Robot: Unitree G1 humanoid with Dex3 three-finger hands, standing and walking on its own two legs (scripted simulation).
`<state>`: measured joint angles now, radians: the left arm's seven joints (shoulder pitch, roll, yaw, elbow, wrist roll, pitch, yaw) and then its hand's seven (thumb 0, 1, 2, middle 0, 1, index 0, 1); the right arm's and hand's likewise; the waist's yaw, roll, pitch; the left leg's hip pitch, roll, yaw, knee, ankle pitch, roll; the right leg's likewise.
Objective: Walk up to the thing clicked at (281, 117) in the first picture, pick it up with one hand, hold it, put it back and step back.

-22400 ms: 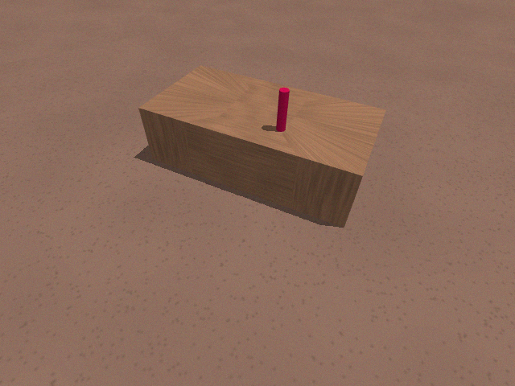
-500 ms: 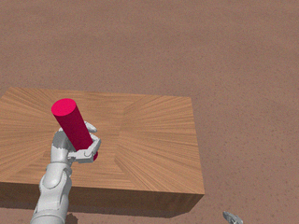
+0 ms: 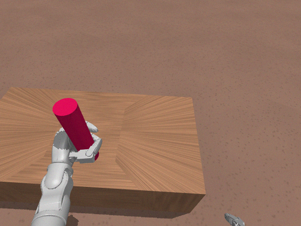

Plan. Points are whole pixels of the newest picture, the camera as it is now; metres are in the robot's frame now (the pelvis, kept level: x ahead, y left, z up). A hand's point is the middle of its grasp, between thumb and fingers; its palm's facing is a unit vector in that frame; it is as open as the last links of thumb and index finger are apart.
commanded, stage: hold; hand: left
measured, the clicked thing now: (80, 135) +0.34 +0.18 +0.09
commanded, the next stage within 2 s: crouch in 0.04 s
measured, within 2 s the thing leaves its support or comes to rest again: neither
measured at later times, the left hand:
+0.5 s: hand (93, 144) +0.37 +0.18 +0.00, palm faces +0.07 -1.00 +0.03, open 6.2 cm
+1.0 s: hand (103, 140) +0.46 +0.18 -0.12, palm faces +0.07 -1.00 +0.01, open 6.2 cm
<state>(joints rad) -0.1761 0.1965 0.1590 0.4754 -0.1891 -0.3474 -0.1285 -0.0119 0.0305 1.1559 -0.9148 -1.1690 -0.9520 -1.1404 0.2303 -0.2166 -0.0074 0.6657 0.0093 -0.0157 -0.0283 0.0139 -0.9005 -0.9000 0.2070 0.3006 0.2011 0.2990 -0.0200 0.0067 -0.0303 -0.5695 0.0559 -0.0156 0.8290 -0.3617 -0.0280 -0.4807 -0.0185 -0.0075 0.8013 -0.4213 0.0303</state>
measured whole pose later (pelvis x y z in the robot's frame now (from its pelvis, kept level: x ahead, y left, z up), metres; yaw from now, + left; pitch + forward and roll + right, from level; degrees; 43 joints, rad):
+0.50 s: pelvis -0.01 +0.00 -0.03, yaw +0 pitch +13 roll -2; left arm -0.39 0.24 0.24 0.78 -0.18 -0.48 -0.16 -0.01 0.03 1.16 -0.92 -1.16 -0.96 -1.13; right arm 0.22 -0.23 -0.01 0.67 -0.02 -0.04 -0.01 0.01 -0.88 -0.89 0.21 0.30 0.20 0.30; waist -0.05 -0.01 -0.05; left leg -0.81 0.06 -0.03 0.99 -0.40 -0.03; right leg -0.72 -0.01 -0.01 0.97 -0.47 0.03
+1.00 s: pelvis -0.03 +0.00 -0.13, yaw -3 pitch +29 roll -4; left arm -0.75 0.39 0.39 1.06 -0.10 -0.57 -0.15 -0.01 0.03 1.16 -0.93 -1.14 -0.97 -1.11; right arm 0.26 -0.22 0.02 0.70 -0.06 0.01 0.05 0.01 -0.90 -0.90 0.21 0.30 0.20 0.30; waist -0.13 0.02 -0.16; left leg -1.44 0.08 -0.07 1.49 -0.56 -0.03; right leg -1.33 0.01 -0.02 1.45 -0.63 0.03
